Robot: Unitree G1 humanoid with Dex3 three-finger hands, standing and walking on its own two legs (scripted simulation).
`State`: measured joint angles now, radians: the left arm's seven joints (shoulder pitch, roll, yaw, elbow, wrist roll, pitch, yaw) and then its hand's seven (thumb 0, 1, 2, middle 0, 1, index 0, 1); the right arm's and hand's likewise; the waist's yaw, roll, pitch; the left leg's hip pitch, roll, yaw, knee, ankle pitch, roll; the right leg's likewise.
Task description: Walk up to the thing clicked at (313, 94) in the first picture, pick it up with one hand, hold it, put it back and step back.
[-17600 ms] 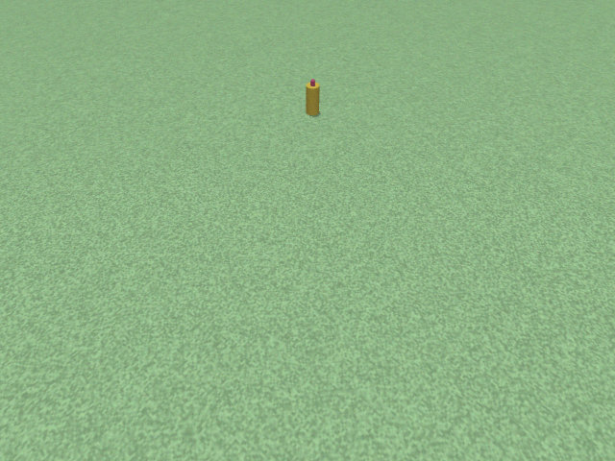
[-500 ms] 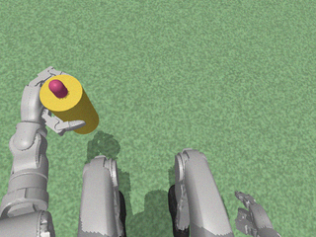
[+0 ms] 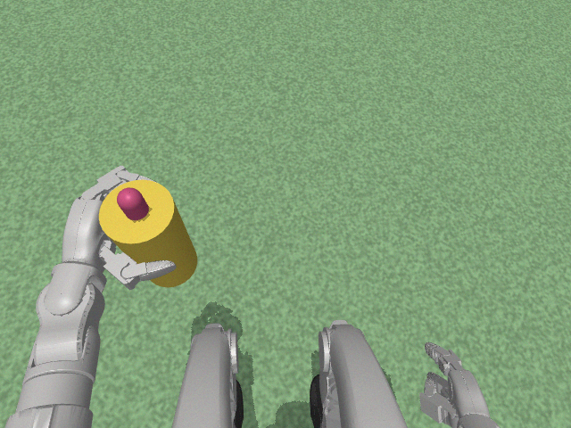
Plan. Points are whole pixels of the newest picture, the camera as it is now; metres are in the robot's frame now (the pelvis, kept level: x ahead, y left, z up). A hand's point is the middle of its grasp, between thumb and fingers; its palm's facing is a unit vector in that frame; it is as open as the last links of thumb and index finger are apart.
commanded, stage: lift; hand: left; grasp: from the side
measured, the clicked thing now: (153, 235) +0.37 +0.17 +0.01
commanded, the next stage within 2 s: hold in 1.18 s
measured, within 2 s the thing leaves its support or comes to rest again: neither
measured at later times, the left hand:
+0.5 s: hand (103, 192) +0.36 +0.19 +0.13, palm faces -0.08 -1.00 -0.04, open 11.4 cm
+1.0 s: hand (92, 157) +0.37 +0.18 +0.18, palm faces -0.11 -0.99 -0.02, open 11.4 cm
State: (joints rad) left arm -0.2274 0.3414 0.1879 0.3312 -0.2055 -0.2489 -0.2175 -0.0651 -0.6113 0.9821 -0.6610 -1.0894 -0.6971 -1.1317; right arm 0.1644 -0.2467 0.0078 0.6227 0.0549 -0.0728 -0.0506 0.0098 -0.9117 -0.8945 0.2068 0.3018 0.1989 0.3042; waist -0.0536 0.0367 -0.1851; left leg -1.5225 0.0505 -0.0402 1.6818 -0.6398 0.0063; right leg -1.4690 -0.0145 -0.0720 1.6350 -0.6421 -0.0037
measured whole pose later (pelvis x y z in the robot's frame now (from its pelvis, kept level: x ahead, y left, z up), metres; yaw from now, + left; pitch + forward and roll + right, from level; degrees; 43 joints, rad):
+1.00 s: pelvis +0.05 +0.00 +0.15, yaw +2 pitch +11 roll -1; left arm -0.16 0.30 0.16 0.51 -0.23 -0.33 -0.33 -0.06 -0.61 0.98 -0.66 -1.09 -0.70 -1.13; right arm 0.25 -0.23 0.03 0.68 0.03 -0.09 -0.10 0.01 -0.90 -0.89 0.21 0.30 0.20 0.30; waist -0.04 0.01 -0.06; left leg -0.72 0.04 0.00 0.99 -0.47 0.00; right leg -0.69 -0.01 -0.05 0.95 -0.47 0.00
